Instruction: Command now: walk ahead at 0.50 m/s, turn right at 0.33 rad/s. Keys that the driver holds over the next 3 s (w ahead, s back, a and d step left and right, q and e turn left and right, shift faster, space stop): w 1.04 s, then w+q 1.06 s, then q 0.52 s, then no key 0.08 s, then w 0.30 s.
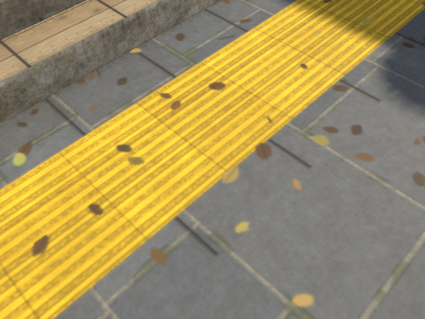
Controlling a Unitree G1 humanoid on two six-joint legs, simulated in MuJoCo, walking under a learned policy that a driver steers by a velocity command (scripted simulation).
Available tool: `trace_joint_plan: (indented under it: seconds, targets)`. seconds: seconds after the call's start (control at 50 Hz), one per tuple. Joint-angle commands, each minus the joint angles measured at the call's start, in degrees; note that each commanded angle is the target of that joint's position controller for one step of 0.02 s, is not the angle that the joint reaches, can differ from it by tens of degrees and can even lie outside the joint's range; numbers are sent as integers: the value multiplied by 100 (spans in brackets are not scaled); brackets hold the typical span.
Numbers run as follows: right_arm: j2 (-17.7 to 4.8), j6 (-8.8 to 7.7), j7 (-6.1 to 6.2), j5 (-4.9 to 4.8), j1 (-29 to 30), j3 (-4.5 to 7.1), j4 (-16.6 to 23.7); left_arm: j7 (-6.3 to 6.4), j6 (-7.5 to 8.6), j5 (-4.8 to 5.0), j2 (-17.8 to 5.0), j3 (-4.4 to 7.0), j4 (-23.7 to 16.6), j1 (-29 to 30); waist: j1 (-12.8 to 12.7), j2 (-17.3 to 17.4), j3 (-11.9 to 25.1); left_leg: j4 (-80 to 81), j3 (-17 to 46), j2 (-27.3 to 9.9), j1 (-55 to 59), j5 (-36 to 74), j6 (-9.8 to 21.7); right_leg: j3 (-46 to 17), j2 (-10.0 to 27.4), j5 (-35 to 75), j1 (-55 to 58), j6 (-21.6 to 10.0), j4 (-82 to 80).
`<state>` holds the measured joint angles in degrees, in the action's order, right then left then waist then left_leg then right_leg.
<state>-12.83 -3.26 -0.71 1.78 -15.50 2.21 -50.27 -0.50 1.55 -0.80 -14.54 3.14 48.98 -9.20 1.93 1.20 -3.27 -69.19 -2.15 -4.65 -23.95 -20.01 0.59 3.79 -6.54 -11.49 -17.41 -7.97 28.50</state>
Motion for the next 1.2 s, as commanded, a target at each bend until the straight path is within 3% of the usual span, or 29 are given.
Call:
trace_joint_plan:
  seconds: [0.02,0.06,0.18,0.32,0.38,0.4,0.42,0.44,0.46,0.48,0.5,0.52,0.56,0.62,0.66,0.74,0.82,0.88,0.92,0.94,0.96,0.98,1.0,1.02,1.04,1.06,1.1,1.14,1.2]
  targets:
    - [-535,139,-36,88,-541,115,146,47,217,72,-570,110,-112,-437,45,-122,412,466,208,-254,-641,251,-64,-1747,1633,2188,974,-783,-1632]
    - [-489,196,-81,74,-325,126,175,34,282,95,-690,138,7,-676,14,-176,310,870,127,-244,-781,610,-123,-1504,1512,2296,995,-703,-1801]
    - [-473,190,-89,15,838,142,499,48,309,96,-644,116,266,-1385,-384,-348,-7,2119,80,-227,-1618,1724,-192,-1332,1459,2231,1659,-373,-1993]
    - [-408,128,-122,-9,1835,41,865,146,323,-15,-582,27,611,-2006,-651,-445,-290,3243,-173,122,-1661,1781,100,-1212,1664,3119,2480,-376,-1753]
    - [-519,63,-83,-28,1419,66,816,203,346,-49,-746,27,654,-1755,-297,-548,-158,3677,-301,457,-688,1200,424,-1047,1753,4791,2512,-239,-1228]
    - [-629,33,-27,-39,921,119,665,200,368,-68,-802,33,667,-1669,-76,-605,122,3758,-353,671,-3,987,537,-996,1717,5591,2483,-150,-681]
    - [-746,-14,36,-35,54,187,383,179,366,-63,-839,33,682,-1571,324,-519,588,4103,-374,797,1006,1130,667,-857,1562,5720,2332,-60,304]
    - [-990,-68,114,69,-933,275,125,157,392,-6,-763,-7,612,-1501,748,-309,1170,4265,244,187,2528,1087,895,-724,1354,4432,1376,17,1652]
    - [-1702,-74,142,204,-1571,463,56,89,405,225,-227,-120,457,-2082,582,925,2025,4492,2952,-1572,4241,468,1653,-276,386,1203,-555,321,4037]
    - [-1415,-17,42,18,-1175,398,22,97,401,78,-592,-15,533,-2046,386,720,1978,5242,4346,-1888,4024,657,1820,-857,29,-1611,-1349,215,4861]
    - [-1153,1,11,-104,-472,328,121,93,378,12,-667,29,414,-1616,97,367,958,5343,3396,-1686,3109,351,1689,-980,453,-1177,-1679,172,4905]
    - [-769,-19,-20,-102,-77,233,175,51,392,-7,-581,0,329,-1312,9,42,450,5586,2718,-1455,2374,534,1560,-916,692,-808,-1668,175,4590]
    - [-435,-85,-1,-84,68,108,39,-15,277,-88,-388,-22,295,-1247,-287,178,32,5916,1744,-920,1505,1128,1196,-796,1007,-548,-1291,257,3960]
    - [-561,-217,-2,-106,-275,123,-193,-110,135,-129,-207,-58,280,-1217,-399,234,64,6126,1172,-725,1346,1987,1206,-564,1113,-277,-1257,444,3613]
    - [-664,-249,-3,-125,-455,145,-292,-132,110,-126,-213,-66,99,-726,-351,206,-70,6302,926,-645,1426,2120,1221,-418,1249,110,-1670,573,3196]
    - [-617,-253,-7,-151,-775,113,-434,-153,124,-82,-125,-130,-245,309,-112,227,-209,6340,496,-374,1643,2662,1076,-135,1246,956,-1830,720,1775]
    - [-702,-245,35,-124,-1138,118,-574,-148,144,-46,-99,-179,-438,970,108,270,-198,6207,424,-507,2177,3059,1020,24,1052,1292,-1590,651,784]
    - [-768,-203,101,-69,-1197,131,-657,-124,181,-59,-228,-138,-534,1109,59,288,-218,5898,496,-788,2796,3604,992,-45,967,858,-1554,461,431]
    - [-840,-172,145,-42,-1042,148,-665,-85,231,-72,-328,-78,-431,694,-197,320,-23,5280,416,-835,2966,4746,877,14,742,347,-911,273,191]
    - [-875,-146,147,-39,-959,155,-666,-45,271,-91,-404,-22,-213,41,-485,278,310,4503,306,-727,2925,5281,798,97,552,291,-137,151,-74]
    - [-805,-129,139,-54,-941,125,-637,15,334,-163,-585,66,119,-934,-855,75,864,3343,96,-464,2403,4889,685,-15,627,416,1159,-27,-269]
    - [-467,-144,105,-182,-1082,19,-397,96,371,-316,-1113,204,250,-1834,-1040,-674,1663,1464,-199,-40,914,2884,500,-1719,2061,-60,2822,-446,-362]
    - [-199,-136,84,-275,-1668,-4,-409,60,302,-241,-1470,305,296,-1921,-768,-1648,2154,-173,-78,949,-689,-1186,384,-4144,3225,-29,3651,-1122,-1062]
    - [-736,-94,118,-130,-1169,141,-423,26,244,-29,-1108,247,251,-1422,-660,-721,1523,-482,557,571,-1146,-835,478,-3815,2870,-437,3092,-945,-1185]
    - [-673,-131,79,-121,-754,138,-299,11,257,8,-746,148,169,-889,-491,-502,757,-286,546,336,-1228,-282,492,-2949,2646,-272,2251,-775,-1352]
    - [-534,-132,56,-136,-616,112,-304,-2,297,-25,-477,79,144,-607,-345,-335,452,40,548,145,-1021,68,487,-2331,2385,81,1664,-556,-1594]
    - [-383,24,-10,-9,-779,96,-408,45,377,-12,-237,3,240,-520,-89,-488,236,415,541,5,-527,325,371,-1504,2034,544,972,-242,-1894]
    - [-318,143,-72,4,-743,107,-397,51,494,5,-313,15,369,-772,-23,-477,222,479,506,20,-515,529,306,-1133,1990,946,873,-206,-2052]
    - [-328,229,-124,-22,-176,123,-218,62,554,1,-413,42,477,-1012,-66,-435,-30,772,492,-75,-1143,1132,228,-633,1930,1010,968,-121,-2293]
